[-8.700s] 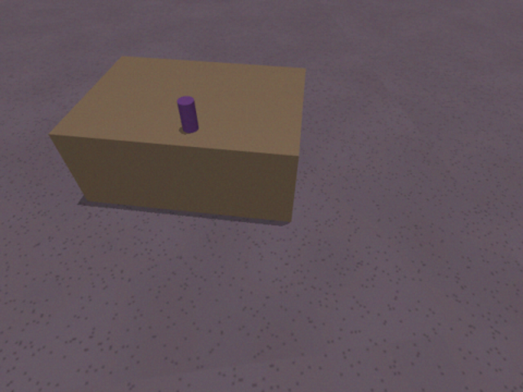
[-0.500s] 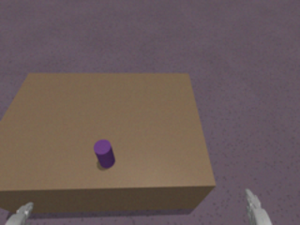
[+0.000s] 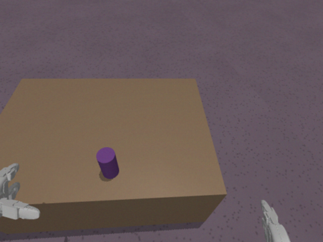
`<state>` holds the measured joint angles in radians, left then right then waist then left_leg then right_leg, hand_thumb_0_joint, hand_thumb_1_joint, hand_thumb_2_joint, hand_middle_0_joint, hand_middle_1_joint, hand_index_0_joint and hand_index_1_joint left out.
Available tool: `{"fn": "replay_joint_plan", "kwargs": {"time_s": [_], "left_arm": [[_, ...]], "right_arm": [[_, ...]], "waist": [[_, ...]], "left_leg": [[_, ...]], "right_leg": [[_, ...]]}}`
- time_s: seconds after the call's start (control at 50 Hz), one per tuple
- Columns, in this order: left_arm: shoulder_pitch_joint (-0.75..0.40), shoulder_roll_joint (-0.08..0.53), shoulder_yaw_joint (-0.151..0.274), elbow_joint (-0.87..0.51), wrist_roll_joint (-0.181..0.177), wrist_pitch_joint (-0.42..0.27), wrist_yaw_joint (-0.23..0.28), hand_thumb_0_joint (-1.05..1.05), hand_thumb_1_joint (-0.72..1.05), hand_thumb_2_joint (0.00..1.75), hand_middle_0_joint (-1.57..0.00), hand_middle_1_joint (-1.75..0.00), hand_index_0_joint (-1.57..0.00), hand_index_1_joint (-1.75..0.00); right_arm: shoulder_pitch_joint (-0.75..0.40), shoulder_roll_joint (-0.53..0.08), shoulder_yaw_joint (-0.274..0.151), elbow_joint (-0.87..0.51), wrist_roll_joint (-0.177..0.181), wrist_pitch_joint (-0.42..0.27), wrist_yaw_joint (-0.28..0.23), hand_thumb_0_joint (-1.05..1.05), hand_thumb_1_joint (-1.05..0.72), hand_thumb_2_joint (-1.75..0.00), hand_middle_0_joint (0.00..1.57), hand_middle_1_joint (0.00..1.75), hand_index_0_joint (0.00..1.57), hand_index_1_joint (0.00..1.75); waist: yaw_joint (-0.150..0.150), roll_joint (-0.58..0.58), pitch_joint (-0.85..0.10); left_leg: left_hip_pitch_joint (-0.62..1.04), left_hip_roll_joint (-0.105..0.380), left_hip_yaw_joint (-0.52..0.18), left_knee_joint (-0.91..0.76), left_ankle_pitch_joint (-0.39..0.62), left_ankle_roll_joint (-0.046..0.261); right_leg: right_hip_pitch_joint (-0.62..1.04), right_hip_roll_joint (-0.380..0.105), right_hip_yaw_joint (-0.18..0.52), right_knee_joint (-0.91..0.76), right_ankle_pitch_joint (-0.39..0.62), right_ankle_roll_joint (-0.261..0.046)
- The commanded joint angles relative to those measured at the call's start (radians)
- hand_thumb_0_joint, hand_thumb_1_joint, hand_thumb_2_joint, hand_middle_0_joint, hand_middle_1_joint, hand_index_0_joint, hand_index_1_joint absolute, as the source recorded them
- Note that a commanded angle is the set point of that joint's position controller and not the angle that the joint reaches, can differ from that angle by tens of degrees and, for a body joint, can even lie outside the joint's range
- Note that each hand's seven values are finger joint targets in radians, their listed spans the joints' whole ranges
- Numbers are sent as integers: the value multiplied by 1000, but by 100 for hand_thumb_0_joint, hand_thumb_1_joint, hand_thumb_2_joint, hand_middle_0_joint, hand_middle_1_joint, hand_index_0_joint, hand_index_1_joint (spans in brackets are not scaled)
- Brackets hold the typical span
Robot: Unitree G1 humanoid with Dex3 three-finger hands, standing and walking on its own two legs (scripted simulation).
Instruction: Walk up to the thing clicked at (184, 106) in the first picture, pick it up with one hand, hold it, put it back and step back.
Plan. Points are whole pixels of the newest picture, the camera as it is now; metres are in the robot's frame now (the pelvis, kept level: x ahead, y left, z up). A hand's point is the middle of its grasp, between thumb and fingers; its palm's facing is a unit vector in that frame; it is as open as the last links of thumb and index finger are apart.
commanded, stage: go down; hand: left
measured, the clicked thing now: (108, 163) +0.48 +0.19 -0.25
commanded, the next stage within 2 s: approach in 1.34 s
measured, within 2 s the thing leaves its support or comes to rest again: neither
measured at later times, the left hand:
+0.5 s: hand (13, 169) +0.33 +0.36 +0.01, palm faces +0.14 -0.98 -0.12, open 17.3 cm
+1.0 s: hand (12, 153) +0.36 +0.37 +0.02, palm faces +0.14 -0.99 -0.09, open 17.4 cm
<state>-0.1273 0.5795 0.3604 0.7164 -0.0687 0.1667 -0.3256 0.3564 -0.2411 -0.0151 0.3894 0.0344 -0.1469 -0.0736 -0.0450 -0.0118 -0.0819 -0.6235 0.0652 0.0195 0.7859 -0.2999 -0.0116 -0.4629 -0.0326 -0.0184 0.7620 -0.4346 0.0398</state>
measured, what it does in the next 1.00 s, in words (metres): stands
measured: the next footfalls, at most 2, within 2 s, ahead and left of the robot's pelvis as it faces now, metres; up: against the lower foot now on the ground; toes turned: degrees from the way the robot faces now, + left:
none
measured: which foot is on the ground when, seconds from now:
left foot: down 0.00-1.00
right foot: down 0.00-1.00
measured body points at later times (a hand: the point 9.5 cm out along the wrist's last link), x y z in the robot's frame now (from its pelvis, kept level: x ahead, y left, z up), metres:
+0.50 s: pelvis +0.00 +0.00 -0.01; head +0.06 +0.03 +0.44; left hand +0.31 +0.41 +0.02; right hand +0.16 -0.26 -0.05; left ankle +0.05 +0.13 -0.71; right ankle -0.03 -0.15 -0.71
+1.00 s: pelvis +0.01 +0.01 -0.01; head +0.07 +0.05 +0.43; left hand +0.35 +0.42 +0.03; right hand +0.15 -0.25 -0.05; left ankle +0.05 +0.13 -0.71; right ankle -0.03 -0.15 -0.71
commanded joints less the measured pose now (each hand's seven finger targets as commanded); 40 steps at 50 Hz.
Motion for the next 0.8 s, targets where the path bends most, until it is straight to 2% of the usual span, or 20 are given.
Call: {"fn": "replay_joint_plan", "kwargs": {"time_s": [0.0, 0.02, 0.1, 0.14, 0.2, 0.22, 0.24, 0.3, 0.32, 0.34, 0.4, 0.44, 0.48, 0.5, 0.52, 0.54, 0.68, 0.72, 0.76, 0.78], "left_arm": [[-200, 347, 127, -29, -21, -96, -42, 0, -60, 5, -5, -5, -5, -6], [-243, 354, 124, -19, -24, -114, -52, 0, -58, 5, -5, -5, -5, -5], [-289, 409, 171, 32, -31, -180, -81, 0, -56, 5, -5, -4, -5, -4], [-394, 427, 167, -6, -36, -213, -98, 0, -54, 7, -4, -3, -4, -4], [-404, 441, 178, 54, -32, -239, -116, 0, -51, 7, -4, -2, -3, -3], [-400, 471, 204, 71, -31, -246, -119, 0, -51, 7, -4, -1, -3, -3], [-424, 482, 208, 63, -28, -254, -124, 0, -49, 8, -3, -2, -2, -3], [-451, 457, 177, 111, -29, -268, -145, 0, -47, 8, -3, -1, -2, -2], [-461, 462, 182, 114, -33, -276, -151, 0, -46, 7, -4, -1, -3, -2], [-470, 494, 201, 105, -30, -285, -155, 0, -47, 7, -4, -1, -3, -2], [-480, 484, 190, 127, -33, -294, -166, 0, -49, 7, -4, -2, -3, -3], [-498, 506, 206, 134, -40, -301, -169, 0, -49, 7, -4, -2, -3, -3], [-514, 517, 213, 124, -46, -309, -175, 0, -51, 7, -4, -2, -3, -3], [-508, 516, 213, 138, -45, -308, -179, 0, -51, 6, -4, -2, -4, -3], [-512, 521, 216, 137, -43, -309, -179, 0, -50, 7, -4, -2, -3, -3], [-530, 518, 208, 129, -46, -312, -180, 0, -51, 6, -4, -2, -3, -3], [-550, 543, 233, 159, -48, -320, -177, 0, -53, 7, -4, -2, -3, -3], [-556, 549, 234, 150, -51, -319, -181, 0, -54, 6, -5, -3, -4, -4], [-557, 550, 243, 152, -54, -320, -184, 0, -53, 6, -5, -3, -4, -4], [-566, 549, 237, 149, -55, -319, -184, 0, -53, 6, -5, -3, -4, -4]], "right_arm": [[-83, -177, -85, -185, 5, -75, -6, 0, 54, -5, 5, 5, 5, 5], [-58, -155, -71, -124, 3, -72, -3, 0, 54, -5, 5, 5, 5, 5], [-56, -168, -74, -148, -1, -80, -3, 0, 54, -5, 5, 5, 5, 5], [-58, -155, -66, -122, -3, -79, -2, 0, 54, -5, 5, 5, 5, 5], [-57, -157, -62, -115, -8, -81, -3, 0, 54, -5, 5, 5, 5, 5], [-76, -185, -82, -138, -10, -80, -8, 0, 54, -5, 5, 5, 5, 5], [-62, -188, -88, -124, -15, -77, -11, 0, 54, -5, 5, 5, 5, 5], [-40, -157, -55, -85, -18, -74, -9, 0, 54, -5, 5, 5, 5, 5], [-36, -179, -75, -101, -18, -78, -12, 0, 54, -5, 5, 5, 5, 5], [-42, -181, -74, -93, -19, -79, -11, 0, 54, -5, 5, 5, 5, 5], [-26, -157, -41, -123, -21, -79, -10, 0, 54, -5, 5, 5, 5, 5], [-24, -189, -71, -125, -19, -82, -13, 0, 54, -5, 5, 5, 5, 5], [-17, -166, -44, -130, -20, -80, -8, 0, 54, -5, 5, 5, 5, 5], [-32, -195, -68, -160, -21, -82, -12, 0, 54, -5, 5, 5, 5, 5], [-38, -177, -52, -152, -23, -83, -9, 0, 54, -5, 5, 5, 5, 5], [-30, -183, -56, -144, -21, -82, -10, 0, 54, -5, 5, 5, 5, 5], [-32, -191, -63, -151, -24, -80, -13, 0, 54, -5, 5, 5, 5, 5], [-18, -180, -53, -152, -24, -79, -13, 0, 54, -5, 5, 5, 5, 5], [-35, -198, -73, -157, -25, -80, -15, 0, 54, -5, 5, 5, 5, 5], [-32, -172, -46, -152, -25, -79, -11, 0, 54, -5, 5, 5, 5, 5]], "waist": [[32, 113, -173], [35, 111, -164], [29, 102, -236], [21, 136, -283], [10, 140, -291], [11, 132, -312], [5, 145, -319], [-6, 155, -267], [-19, 151, -265], [-7, 166, -286], [-14, 163, -279], [-21, 155, -271], [-13, 168, -304], [-20, 162, -312], [-8, 174, -322], [-18, 185, -301], [-6, 174, -329], [-10, 185, -356], [-11, 187, -353], [-5, 192, -345]], "left_leg": [[244, -28, -17, -125, 45, 11], [234, -29, -17, -116, 58, 13], [258, -33, -9, -82, 140, 19], [293, -30, -14, -68, 190, 22], [310, -24, -18, -59, 215, 22], [315, -24, -19, -52, 234, 24], [325, -24, -22, -55, 237, 23], [299, -28, -16, -51, 211, 25], [301, -29, -13, -50, 195, 26], [306, -27, -18, -52, 187, 25], [298, -29, -14, -51, 174, 26], [282, -31, -13, -50, 156, 28], [293, -32, -11, -36, 185, 29], [304, -27, -18, -38, 194, 27], [305, -24, -21, -34, 206, 27], [297, -25, -19, -41, 187, 24], [281, -14, -34, -35, 164, 21], [300, -16, -29, -21, 205, 23], [304, -9, -36, -21, 222, 20], [287, -15, -28, -17, 201, 22]], "right_leg": [[-109, 47, -28, -128, 104, -51], [-118, 47, -26, -123, 109, -49], [-95, 43, -14, -110, 185, -40], [-104, 42, -11, -98, 224, -40], [-126, 44, -12, -88, 237, -39], [-116, 43, -11, -88, 253, -37], [-123, 43, -11, -87, 257, -38], [-158, 40, -9, -91, 243, -36], [-164, 40, -8, -91, 236, -36], [-169, 41, -11, -88, 224, -36], [-167, 42, -13, -90, 216, -39], [-173, 41, -10, -92, 206, -38], [-166, 40, -10, -86, 227, -36], [-177, 44, -15, -81, 228, -37], [-177, 45, -17, -77, 230, -38], [-186, 45, -15, -77, 215, -42], [-198, 54, -23, -64, 183, -45], [-190, 52, -20, -61, 212, -43], [-204, 56, -24, -56, 216, -42], [-204, 52, -18, -61, 206, -42]]}}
